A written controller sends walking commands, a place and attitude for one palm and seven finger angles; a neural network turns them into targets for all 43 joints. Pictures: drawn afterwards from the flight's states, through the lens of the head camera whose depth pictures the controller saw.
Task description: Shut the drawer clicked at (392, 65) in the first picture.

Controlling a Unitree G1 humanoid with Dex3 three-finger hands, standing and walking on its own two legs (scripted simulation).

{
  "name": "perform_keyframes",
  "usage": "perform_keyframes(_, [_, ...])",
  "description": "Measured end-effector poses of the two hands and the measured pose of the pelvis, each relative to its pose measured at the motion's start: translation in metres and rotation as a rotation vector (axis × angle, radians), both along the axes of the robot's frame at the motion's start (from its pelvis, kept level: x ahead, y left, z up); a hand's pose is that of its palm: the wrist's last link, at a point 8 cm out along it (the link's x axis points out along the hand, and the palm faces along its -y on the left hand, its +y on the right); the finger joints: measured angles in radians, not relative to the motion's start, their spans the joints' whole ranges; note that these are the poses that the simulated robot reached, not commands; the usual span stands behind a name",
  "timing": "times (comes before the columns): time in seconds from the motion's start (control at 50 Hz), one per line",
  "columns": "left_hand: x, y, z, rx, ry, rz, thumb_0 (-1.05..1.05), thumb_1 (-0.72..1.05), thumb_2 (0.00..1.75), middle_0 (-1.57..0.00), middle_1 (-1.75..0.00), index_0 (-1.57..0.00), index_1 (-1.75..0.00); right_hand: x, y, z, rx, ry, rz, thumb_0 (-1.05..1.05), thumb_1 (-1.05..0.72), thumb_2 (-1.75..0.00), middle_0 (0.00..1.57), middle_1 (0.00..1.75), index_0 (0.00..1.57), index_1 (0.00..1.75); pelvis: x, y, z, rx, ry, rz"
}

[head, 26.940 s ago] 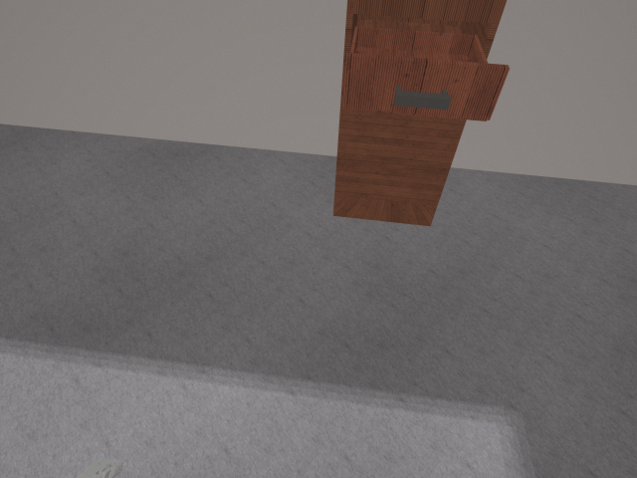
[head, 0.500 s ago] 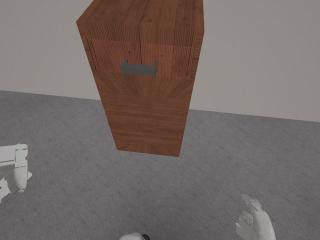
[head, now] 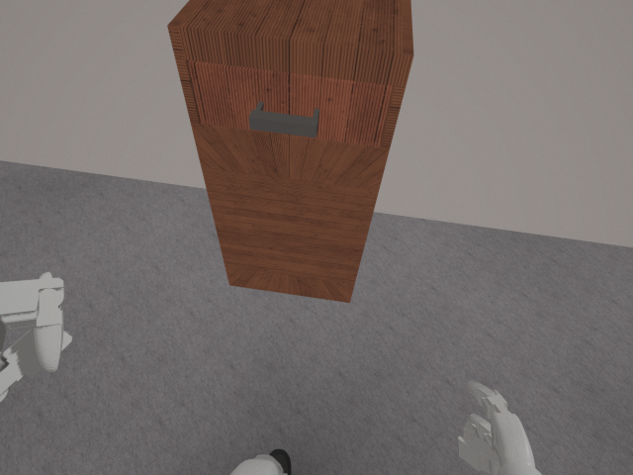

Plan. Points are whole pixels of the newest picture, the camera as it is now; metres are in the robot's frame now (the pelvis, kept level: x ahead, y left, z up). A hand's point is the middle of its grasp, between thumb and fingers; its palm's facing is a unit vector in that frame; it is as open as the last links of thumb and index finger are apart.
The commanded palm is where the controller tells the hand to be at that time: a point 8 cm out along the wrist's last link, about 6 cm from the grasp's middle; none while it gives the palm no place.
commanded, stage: step back with the hand held close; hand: left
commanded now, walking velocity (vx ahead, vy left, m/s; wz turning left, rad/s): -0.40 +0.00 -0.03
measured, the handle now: (286, 116) +0.74 +0.12 +0.01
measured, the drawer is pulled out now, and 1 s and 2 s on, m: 0.00 0.00 0.00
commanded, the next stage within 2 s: stop stepping back and stand still in 0.36 s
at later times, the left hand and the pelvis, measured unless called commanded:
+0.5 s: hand out of the picture +0.12 +0.26 +0.17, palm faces +0.26 -0.86 -0.44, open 3.2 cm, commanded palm +0.05 +0.30 +0.19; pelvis -0.10 +0.03 +0.01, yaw -3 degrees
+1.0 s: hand out of the picture +0.01 +0.25 +0.17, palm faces +0.34 -0.82 -0.45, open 3.2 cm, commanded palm -0.05 +0.30 +0.19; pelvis -0.19 +0.02 +0.00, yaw -2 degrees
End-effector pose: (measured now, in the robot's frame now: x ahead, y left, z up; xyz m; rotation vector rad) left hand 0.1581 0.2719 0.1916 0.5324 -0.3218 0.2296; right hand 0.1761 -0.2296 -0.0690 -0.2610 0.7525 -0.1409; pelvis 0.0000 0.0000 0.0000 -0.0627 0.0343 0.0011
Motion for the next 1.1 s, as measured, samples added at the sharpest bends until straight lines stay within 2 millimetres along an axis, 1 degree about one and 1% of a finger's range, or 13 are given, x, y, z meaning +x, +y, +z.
perform_keyframes(0.12, [-0.010, 0.013, 0.002, 0.019, -0.012, -0.017, 0.01, 0.88, 0.90, -1.40, -1.60, -1.41, -1.60, -0.013, 0.002, 0.011, -0.023, -0.057, -0.018, 0.01, -0.90, -0.90, 0.20, 0.30, 0.20, 0.30, -0.016, 0.007, -0.001, 0.007, -0.014, -0.002])
perform_keyframes(0.2, [-0.028, 0.016, 0.004, 0.042, 0.008, -0.002, 0.01, 0.89, 0.90, -1.40, -1.60, -1.41, -1.60, -0.027, 0.004, 0.013, -0.009, -0.078, -0.009, 0.01, -0.90, -0.90, 0.20, 0.30, 0.20, 0.30, -0.034, 0.007, -0.002, 0.006, -0.003, -0.006])
perform_keyframes(0.28, [-0.049, 0.015, 0.004, 0.000, -0.002, 0.005, 0.01, 0.89, 0.90, -1.40, -1.60, -1.41, -1.60, -0.050, 0.005, 0.010, -0.013, -0.025, -0.015, 0.01, -0.90, -0.90, 0.20, 0.30, 0.20, 0.30, -0.041, 0.013, 0.002, 0.026, -0.002, -0.018])
perform_keyframes(0.34, [-0.054, 0.023, 0.002, -0.034, -0.031, 0.022, 0.01, 0.88, 0.90, -1.40, -1.60, -1.41, -1.60, -0.068, 0.009, 0.008, -0.046, 0.019, -0.029, 0.01, -0.90, -0.90, 0.20, 0.30, 0.20, 0.30, -0.044, 0.022, 0.003, 0.029, 0.003, -0.024])
perform_keyframes(0.4, [-0.055, 0.032, -0.001, -0.024, -0.050, 0.006, 0.01, 0.88, 0.90, -1.40, -1.60, -1.41, -1.60, -0.083, 0.015, 0.004, -0.048, 0.026, -0.044, 0.01, -0.90, -0.90, 0.20, 0.30, 0.20, 0.30, -0.062, 0.028, 0.000, 0.043, -0.005, -0.020])
perform_keyframes(0.46, [-0.061, 0.035, -0.003, -0.027, -0.005, -0.011, 0.01, 0.89, 0.90, -1.40, -1.60, -1.41, -1.60, -0.102, 0.026, 0.009, -0.018, -0.004, -0.031, 0.01, -0.90, -0.90, 0.20, 0.30, 0.20, 0.30, -0.083, 0.030, 0.005, 0.035, -0.015, -0.040])
perform_keyframes(0.56, [-0.094, 0.021, 0.004, -0.015, 0.042, -0.067, 0.01, 0.89, 0.90, -1.40, -1.60, -1.41, -1.60, -0.139, 0.035, 0.018, 0.038, -0.068, -0.045, 0.01, -0.90, -0.90, 0.20, 0.30, 0.20, 0.30, -0.112, 0.030, 0.009, 0.013, -0.027, -0.075])
perform_keyframes(0.64, [-0.128, 0.016, 0.012, 0.036, 0.048, -0.046, 0.01, 0.89, 0.90, -1.40, -1.60, -1.41, -1.60, -0.169, 0.031, 0.014, 0.047, -0.066, -0.056, 0.01, -0.90, -0.90, 0.21, 0.30, 0.20, 0.30, -0.134, 0.024, 0.007, 0.043, -0.018, -0.058])
perform_keyframes(0.72, [-0.158, 0.020, 0.015, 0.005, 0.024, 0.004, 0.01, 0.88, 0.90, -1.40, -1.60, -1.41, -1.60, -0.201, 0.018, 0.003, 0.023, -0.004, -0.078, 0.01, -0.90, -0.90, 0.21, 0.30, 0.20, 0.30, -0.155, 0.026, 0.008, 0.053, -0.036, -0.080])
perform_keyframes(0.8, [-0.170, 0.032, 0.005, -0.076, -0.028, 0.076, 0.01, 0.88, 0.90, -1.40, -1.60, -1.41, -1.60, -0.229, 0.005, 0.000, -0.022, 0.014, -0.125, 0.01, -0.90, -0.90, 0.21, 0.30, 0.20, 0.30, -0.162, 0.030, 0.007, 0.060, -0.044, -0.075])
perform_keyframes(0.9, [-0.175, 0.037, -0.009, -0.095, -0.035, 0.079, 0.01, 0.89, 0.90, -1.40, -1.60, -1.41, -1.60, -0.250, 0.001, -0.003, -0.044, -0.019, -0.149, 0.01, -0.90, -0.90, 0.20, 0.30, 0.20, 0.30, -0.180, 0.035, -0.002, 0.070, -0.073, -0.048])
perform_keyframes(1.04, [-0.200, 0.018, 0.004, 0.007, -0.016, 0.035, 0.01, 0.89, 0.90, -1.40, -1.60, -1.41, -1.60, -0.261, 0.013, -0.010, 0.038, -0.012, -0.102, 0.01, -0.90, -0.90, 0.20, 0.30, 0.20, 0.30, -0.194, 0.022, 0.000, 0.069, -0.077, -0.026])
perform_keyframes(1.1, [-0.210, 0.019, 0.009, -0.012, -0.042, 0.052, 0.01, 0.88, 0.90, -1.40, -1.60, -1.41, -1.60, -0.262, 0.015, -0.010, 0.037, 0.023, -0.078, 0.01, -0.90, -0.90, 0.20, 0.30, 0.20, 0.30, -0.194, 0.023, 0.004, 0.076, -0.073, -0.022])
